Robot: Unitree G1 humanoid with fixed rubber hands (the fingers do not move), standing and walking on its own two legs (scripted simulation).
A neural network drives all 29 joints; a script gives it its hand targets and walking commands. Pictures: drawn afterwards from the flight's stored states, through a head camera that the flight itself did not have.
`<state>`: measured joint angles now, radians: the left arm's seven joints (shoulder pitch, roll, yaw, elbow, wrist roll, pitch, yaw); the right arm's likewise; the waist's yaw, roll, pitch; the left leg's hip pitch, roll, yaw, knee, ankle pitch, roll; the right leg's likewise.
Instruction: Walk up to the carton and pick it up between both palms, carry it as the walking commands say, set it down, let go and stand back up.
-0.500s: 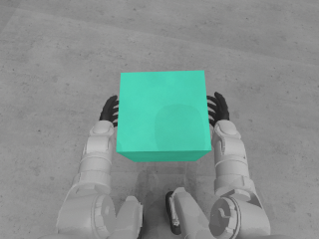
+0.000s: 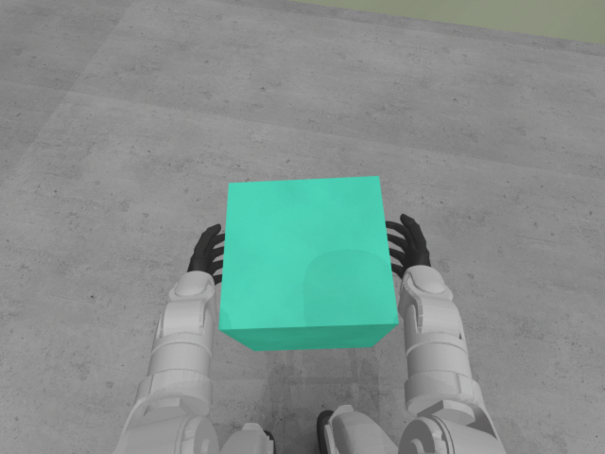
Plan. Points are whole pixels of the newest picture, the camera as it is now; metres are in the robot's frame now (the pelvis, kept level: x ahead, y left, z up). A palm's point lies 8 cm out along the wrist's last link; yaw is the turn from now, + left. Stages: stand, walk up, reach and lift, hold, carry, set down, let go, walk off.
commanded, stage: reach and lift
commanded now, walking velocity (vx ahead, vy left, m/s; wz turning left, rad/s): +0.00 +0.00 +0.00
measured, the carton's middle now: (308, 274) +0.36 -0.02 -0.10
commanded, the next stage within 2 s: hold in 1.98 s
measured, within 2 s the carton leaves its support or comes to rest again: neither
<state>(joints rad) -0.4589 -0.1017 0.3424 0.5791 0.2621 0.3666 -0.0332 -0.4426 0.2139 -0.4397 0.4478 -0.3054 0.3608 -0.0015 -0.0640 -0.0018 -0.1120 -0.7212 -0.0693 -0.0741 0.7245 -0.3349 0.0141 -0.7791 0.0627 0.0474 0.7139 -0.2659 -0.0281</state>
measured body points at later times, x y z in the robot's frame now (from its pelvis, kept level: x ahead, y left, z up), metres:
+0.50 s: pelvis +0.00 +0.02 +0.03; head +0.02 +0.02 +0.48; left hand +0.34 +0.14 +0.01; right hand +0.32 -0.17 +0.03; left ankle +0.00 +0.11 -0.71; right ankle +0.03 -0.10 -0.71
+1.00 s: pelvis +0.01 +0.00 +0.04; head -0.03 +0.01 +0.48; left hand +0.32 +0.14 +0.06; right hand +0.31 -0.17 +0.08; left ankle +0.00 +0.11 -0.71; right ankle +0.03 -0.10 -0.71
